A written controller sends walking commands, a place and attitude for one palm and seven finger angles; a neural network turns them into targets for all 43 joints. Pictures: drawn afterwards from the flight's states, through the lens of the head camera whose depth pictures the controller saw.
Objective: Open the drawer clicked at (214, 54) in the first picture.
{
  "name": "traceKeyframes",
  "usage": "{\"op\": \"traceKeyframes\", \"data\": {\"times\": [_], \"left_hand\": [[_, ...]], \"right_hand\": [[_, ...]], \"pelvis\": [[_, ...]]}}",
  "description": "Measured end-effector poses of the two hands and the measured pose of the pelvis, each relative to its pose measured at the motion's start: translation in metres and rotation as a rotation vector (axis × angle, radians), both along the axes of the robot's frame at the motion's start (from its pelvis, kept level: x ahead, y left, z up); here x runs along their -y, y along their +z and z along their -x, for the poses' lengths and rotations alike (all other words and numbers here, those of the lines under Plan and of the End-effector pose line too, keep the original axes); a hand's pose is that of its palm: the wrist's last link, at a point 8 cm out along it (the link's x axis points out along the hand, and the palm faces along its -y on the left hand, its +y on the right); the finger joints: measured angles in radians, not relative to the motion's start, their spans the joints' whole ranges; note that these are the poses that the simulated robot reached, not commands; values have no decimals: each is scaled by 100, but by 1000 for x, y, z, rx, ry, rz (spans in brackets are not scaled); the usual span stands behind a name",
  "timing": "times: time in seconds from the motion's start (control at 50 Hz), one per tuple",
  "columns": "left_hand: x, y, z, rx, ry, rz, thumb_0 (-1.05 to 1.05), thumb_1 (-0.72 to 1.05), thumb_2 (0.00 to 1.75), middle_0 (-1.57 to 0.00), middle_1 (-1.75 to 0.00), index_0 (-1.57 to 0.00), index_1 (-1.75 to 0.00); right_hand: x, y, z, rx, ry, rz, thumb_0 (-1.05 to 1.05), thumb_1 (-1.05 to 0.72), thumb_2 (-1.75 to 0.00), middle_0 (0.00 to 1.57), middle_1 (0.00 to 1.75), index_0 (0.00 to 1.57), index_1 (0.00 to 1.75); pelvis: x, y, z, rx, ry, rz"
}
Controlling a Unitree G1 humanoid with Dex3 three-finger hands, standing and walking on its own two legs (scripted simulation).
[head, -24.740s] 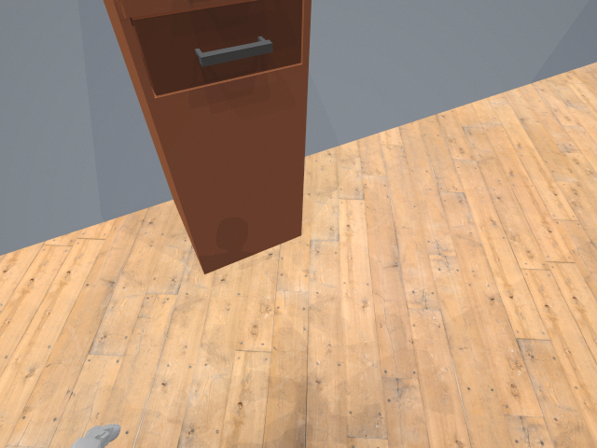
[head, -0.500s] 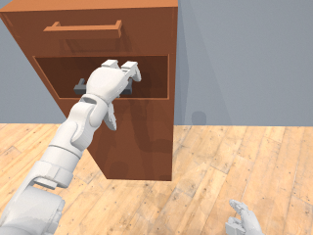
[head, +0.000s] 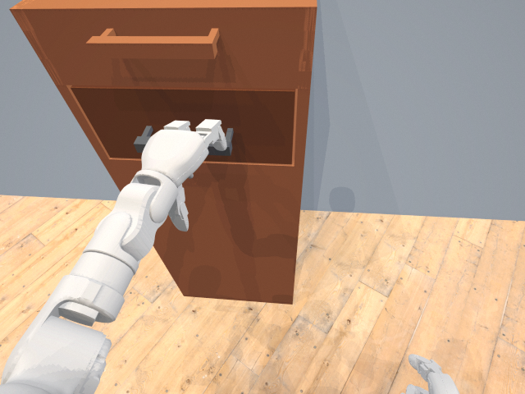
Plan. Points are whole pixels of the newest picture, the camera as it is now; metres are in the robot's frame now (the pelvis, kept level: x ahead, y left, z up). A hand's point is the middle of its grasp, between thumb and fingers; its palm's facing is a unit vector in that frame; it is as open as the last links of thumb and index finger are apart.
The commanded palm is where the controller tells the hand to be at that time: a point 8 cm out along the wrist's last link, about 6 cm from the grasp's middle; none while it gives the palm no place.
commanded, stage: lower the fingers behind the handle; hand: left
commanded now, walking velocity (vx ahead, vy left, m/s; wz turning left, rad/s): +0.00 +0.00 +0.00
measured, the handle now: (186, 138) +0.52 +0.19 +0.10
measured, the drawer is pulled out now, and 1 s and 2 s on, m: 0.00 0.00 0.00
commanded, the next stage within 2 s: lift the fingers back up to retry in 0.88 s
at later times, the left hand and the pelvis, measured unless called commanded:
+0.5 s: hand (173, 180) +0.41 +0.18 +0.10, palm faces +0.03 -0.08 -1.00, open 14.4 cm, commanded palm +0.38 +0.20 +0.13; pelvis -0.01 -0.02 +0.00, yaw -1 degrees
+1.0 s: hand (173, 174) +0.42 +0.18 +0.10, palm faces +0.04 -0.03 -1.00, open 14.0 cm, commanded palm +0.39 +0.20 +0.14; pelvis -0.02 -0.02 +0.00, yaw -1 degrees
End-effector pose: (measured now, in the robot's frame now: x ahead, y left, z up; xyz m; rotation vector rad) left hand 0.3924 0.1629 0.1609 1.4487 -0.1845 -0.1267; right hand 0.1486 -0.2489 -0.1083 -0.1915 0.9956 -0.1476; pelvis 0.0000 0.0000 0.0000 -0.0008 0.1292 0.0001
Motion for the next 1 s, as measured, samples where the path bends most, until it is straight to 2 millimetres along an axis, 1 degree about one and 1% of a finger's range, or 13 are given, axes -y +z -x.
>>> {"op": "traceKeyframes", "data": {"times": [0.06, 0.12, 0.18, 0.22, 0.28, 0.36, 0.48, 0.54, 0.6, 0.68, 0.88, 1.0], "left_hand": [[-2, -1, -2, 54, 58, -13, 0, -49, 30, -43, -131, -31, -120], [-9, -3, -3, 77, 143, -44, 0, -49, 30, -43, -131, -31, -120], [-17, -6, -1, 54, 220, -73, 0, -49, 30, -40, -129, -32, -120], [-17, -5, -1, 37, 239, -68, 0, -49, 30, -38, -127, -31, -120], [-17, -3, -2, 4, 245, -66, 0, -49, 30, -36, -126, -29, -121], [-19, -2, -1, -20, 232, -64, 0, -49, 30, -34, -125, -27, -120], [-22, -7, 4, -20, 205, -38, 0, -49, 30, -31, -123, -21, -117], [-23, -11, 6, -2, 196, -40, 0, -49, 30, -31, -122, -19, -118], [-22, -12, 6, 16, 192, -54, 0, -49, 30, -31, -121, -18, -119], [-21, -12, 5, 28, 198, -67, 0, -49, 30, -32, -121, -19, -121], [-20, -5, -1, 3, 213, -82, 0, -49, 30, -38, -126, -24, -128], [-20, -4, -3, -3, 209, -80, 0, -49, 30, -39, -128, -26, -128]], "right_hand": [[-9, -4, 1, 0, 5, -40, 0, -91, -90, 19, 30, 20, 30], [-17, -9, 6, -17, 6, -80, 0, -91, -90, 20, 30, 20, 30], [-20, -13, 14, -35, -4, -104, 0, -91, -90, 20, 30, 20, 30], [-19, -13, 19, -46, -14, -105, 1, -91, -90, 20, 30, 20, 30], [-12, -12, 27, -57, -32, -86, 1, -90, -90, 20, 30, 20, 30], [5, -7, 37, -58, -55, -44, 1, -90, -90, 20, 30, 20, 30], [30, -3, 47, -61, -77, 12, 1, -91, -90, 20, 30, 20, 30], [37, -3, 51, -71, -76, 30, 1, -91, -90, 20, 30, 20, 30], [40, -5, 53, -78, -78, 34, 1, -91, -90, 20, 30, 20, 30], [36, -8, 54, -78, -80, 19, 1, -91, -90, 20, 30, 20, 30], [16, -13, 52, -66, -64, -31, 1, -91, -90, 20, 30, 20, 30], [13, -13, 55, -62, -60, -31, 1, -91, -90, 20, 30, 20, 30]], "pelvis": [[1, -1, 2, -14, -14, -3], [4, -1, 3, -20, -25, -5], [6, 0, 4, -17, -27, -6], [8, 1, 4, -10, -26, -7], [12, 2, 4, 0, -23, -7], [16, 2, 5, 8, -25, -8], [19, 0, 8, 4, -26, -8], [21, -1, 10, -6, -24, -9], [21, -3, 12, -15, -22, -8], [22, -3, 12, -21, -20, -8], [22, -3, 15, -17, -15, -9], [20, -4, 16, -20, -14, -8]]}}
